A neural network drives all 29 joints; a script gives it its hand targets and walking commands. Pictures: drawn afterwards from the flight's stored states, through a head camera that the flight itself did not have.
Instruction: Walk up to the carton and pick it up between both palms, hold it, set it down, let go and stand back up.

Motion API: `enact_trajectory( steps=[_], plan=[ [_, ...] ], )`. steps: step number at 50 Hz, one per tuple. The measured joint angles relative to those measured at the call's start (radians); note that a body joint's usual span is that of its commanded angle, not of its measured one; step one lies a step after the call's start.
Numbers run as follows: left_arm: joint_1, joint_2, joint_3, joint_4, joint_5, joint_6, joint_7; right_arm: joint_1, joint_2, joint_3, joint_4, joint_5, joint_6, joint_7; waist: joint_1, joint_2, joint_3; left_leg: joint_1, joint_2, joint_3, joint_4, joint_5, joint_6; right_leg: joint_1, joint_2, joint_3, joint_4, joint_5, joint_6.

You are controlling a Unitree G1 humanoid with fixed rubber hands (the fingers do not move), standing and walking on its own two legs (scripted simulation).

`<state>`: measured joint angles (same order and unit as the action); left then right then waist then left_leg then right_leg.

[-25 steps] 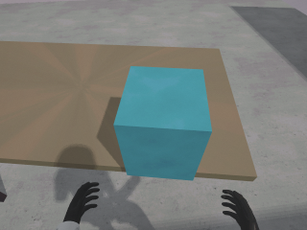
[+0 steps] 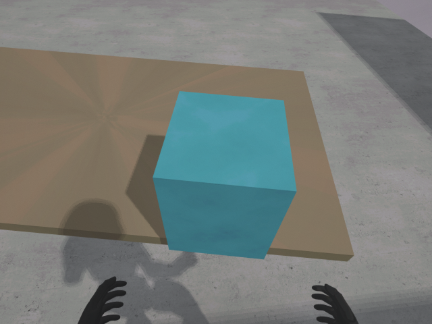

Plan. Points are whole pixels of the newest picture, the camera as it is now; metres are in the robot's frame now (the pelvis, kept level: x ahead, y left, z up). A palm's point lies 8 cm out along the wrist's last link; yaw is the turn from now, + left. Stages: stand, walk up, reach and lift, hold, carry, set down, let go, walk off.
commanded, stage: let go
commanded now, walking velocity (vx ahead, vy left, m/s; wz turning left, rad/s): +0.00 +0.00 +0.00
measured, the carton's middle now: (223, 178) +0.39 -0.01 +0.05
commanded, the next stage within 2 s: stand in 0.24 s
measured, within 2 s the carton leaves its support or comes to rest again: neither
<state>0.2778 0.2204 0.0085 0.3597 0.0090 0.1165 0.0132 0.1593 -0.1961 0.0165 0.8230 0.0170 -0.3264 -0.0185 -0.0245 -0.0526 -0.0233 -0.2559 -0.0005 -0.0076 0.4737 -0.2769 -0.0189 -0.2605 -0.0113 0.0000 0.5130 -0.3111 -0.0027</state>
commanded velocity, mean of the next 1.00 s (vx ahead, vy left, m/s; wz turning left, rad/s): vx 0.00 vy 0.00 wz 0.00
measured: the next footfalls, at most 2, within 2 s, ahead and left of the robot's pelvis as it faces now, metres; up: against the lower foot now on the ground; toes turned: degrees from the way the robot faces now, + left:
none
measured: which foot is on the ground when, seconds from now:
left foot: down 0.00-1.00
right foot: down 0.00-1.00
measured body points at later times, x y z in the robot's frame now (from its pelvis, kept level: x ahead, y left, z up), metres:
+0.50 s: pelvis -0.03 +0.01 -0.01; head -0.04 +0.01 +0.44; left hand +0.05 +0.25 -0.12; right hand +0.04 -0.25 -0.14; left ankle -0.02 +0.13 -0.74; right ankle -0.03 -0.11 -0.74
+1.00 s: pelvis -0.05 +0.02 +0.00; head -0.06 +0.02 +0.45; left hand -0.07 +0.26 -0.15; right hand -0.05 -0.20 -0.15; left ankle -0.02 +0.13 -0.74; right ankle -0.03 -0.11 -0.74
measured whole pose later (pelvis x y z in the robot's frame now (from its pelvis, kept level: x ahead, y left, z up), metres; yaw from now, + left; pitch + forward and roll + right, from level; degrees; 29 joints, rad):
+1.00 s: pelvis -0.05 +0.02 +0.00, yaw -1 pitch +0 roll +0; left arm 0.46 0.17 0.00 0.94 0.03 -0.02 0.03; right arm 0.35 -0.16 -0.04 1.02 -0.03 0.00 0.01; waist 0.01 0.01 -0.05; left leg -0.27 -0.01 0.01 0.48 -0.22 0.02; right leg -0.25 -0.02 0.02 0.46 -0.22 0.03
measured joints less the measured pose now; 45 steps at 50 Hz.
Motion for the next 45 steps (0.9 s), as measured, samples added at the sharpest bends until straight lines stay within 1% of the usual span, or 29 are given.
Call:
enact_trajectory(
  steps=[6, 13, 14, 16, 18, 20, 23, 28, 34, 40, 45],
  plan=[
    [0.018, 0.007, 0.007, 0.003, 0.011, 0.054, -0.006, 0.016, 0.006, -0.009, 0.005, -0.018, 0.047, 0.0, 0.012, 0.011, -0.003, 0.021, 0.001, -0.003, -0.04, 0.031, -0.002, 0.018, 0.001, -0.003, -0.031, 0.026, -0.004],
    [0.004, 0.014, -0.001, 0.023, -0.004, 0.058, 0.004, 0.023, 0.011, -0.04, -0.019, -0.045, 0.067, 0.011, 0.019, 0.02, 0.017, 0.012, -0.001, -0.008, -0.041, 0.053, -0.001, 0.007, -0.001, -0.008, -0.023, 0.04, -0.006],
    [-0.001, 0.011, -0.003, 0.043, 0.005, 0.028, 0.003, 0.023, 0.005, -0.041, -0.025, -0.057, 0.09, 0.017, 0.023, 0.025, 0.015, 0.002, 0.001, -0.01, -0.029, 0.051, 0.0, 0.002, 0.002, -0.01, -0.02, 0.041, -0.006],
    [0.01, 0.002, -0.004, 0.096, 0.023, -0.05, 0.001, 0.025, -0.016, -0.035, -0.017, -0.078, 0.172, 0.032, 0.031, 0.045, 0.007, -0.018, 0.013, -0.013, 0.016, 0.032, 0.002, -0.001, 0.014, -0.013, -0.014, 0.041, -0.005],
    [0.04, 0.001, -0.005, 0.145, 0.031, -0.098, -0.003, 0.04, -0.029, -0.037, -0.002, -0.085, 0.242, 0.04, 0.033, 0.058, -0.004, -0.028, 0.019, -0.016, 0.054, 0.009, 0.002, -0.001, 0.02, -0.015, 0.002, 0.033, -0.005],
    [0.073, 0.003, -0.002, 0.188, 0.034, -0.117, -0.007, 0.065, -0.033, -0.043, 0.013, -0.084, 0.287, 0.044, 0.034, 0.063, -0.016, -0.032, 0.02, -0.015, 0.08, -0.007, 0.002, -0.002, 0.021, -0.015, 0.022, 0.021, -0.005],
    [0.111, 0.001, 0.004, 0.242, 0.034, -0.123, -0.009, 0.103, -0.038, -0.055, 0.033, -0.083, 0.323, 0.052, 0.034, 0.062, -0.022, -0.037, 0.02, -0.01, 0.102, -0.017, 0.004, -0.007, 0.021, -0.009, 0.037, 0.015, -0.003],
    [0.141, 0.0, 0.006, 0.313, 0.033, -0.123, -0.011, 0.158, -0.031, -0.064, 0.064, -0.074, 0.338, 0.055, 0.028, 0.046, -0.008, -0.045, 0.014, 0.001, 0.1, -0.007, 0.019, -0.014, 0.015, 0.002, 0.027, 0.034, 0.009],
    [0.148, -0.001, 0.012, 0.385, 0.027, -0.126, -0.005, 0.205, -0.007, -0.06, 0.111, -0.064, 0.337, 0.042, 0.025, 0.032, -0.004, -0.042, 0.004, 0.01, 0.075, 0.016, 0.034, -0.009, 0.005, 0.011, -0.005, 0.063, 0.023],
    [0.16, -0.014, 0.01, 0.458, 0.026, -0.129, 0.004, 0.214, 0.014, -0.056, 0.145, -0.055, 0.34, 0.03, 0.025, 0.044, -0.019, -0.03, -0.009, 0.018, 0.042, 0.037, 0.045, -0.003, -0.008, 0.019, -0.029, 0.081, 0.032],
    [0.171, -0.031, 0.004, 0.521, 0.022, -0.135, 0.01, 0.203, 0.028, -0.055, 0.171, -0.048, 0.335, 0.027, 0.027, 0.057, -0.026, -0.02, -0.012, 0.02, 0.02, 0.051, 0.046, 0.004, -0.011, 0.021, -0.043, 0.09, 0.034]
  ],
)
